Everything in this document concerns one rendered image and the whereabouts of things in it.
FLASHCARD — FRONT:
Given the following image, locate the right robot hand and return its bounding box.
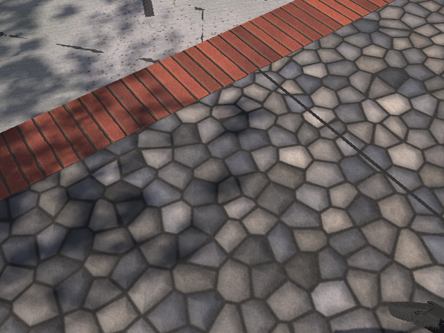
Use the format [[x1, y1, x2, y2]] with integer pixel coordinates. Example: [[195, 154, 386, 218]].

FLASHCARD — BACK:
[[388, 301, 444, 333]]

